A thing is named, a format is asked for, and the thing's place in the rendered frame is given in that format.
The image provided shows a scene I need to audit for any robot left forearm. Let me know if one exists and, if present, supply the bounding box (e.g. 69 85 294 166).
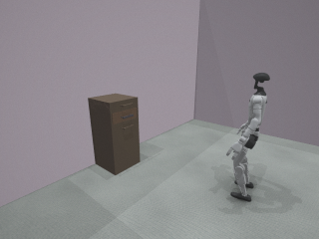
238 119 259 144

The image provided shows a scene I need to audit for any left robot upper arm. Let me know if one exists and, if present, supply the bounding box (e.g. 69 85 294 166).
252 96 263 125

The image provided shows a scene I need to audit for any left robot hand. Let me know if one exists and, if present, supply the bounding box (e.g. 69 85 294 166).
226 142 243 160

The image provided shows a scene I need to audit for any cabinet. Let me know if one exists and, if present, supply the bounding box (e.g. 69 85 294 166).
88 94 141 175

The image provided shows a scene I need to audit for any robot torso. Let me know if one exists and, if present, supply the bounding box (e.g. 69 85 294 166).
248 93 267 141

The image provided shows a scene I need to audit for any robot left thigh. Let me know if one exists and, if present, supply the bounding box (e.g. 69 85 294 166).
233 135 256 172

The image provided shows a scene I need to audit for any right robot hand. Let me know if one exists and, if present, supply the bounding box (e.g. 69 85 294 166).
237 123 248 136

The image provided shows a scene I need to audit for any drawer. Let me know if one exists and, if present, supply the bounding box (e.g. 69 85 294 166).
112 108 138 124

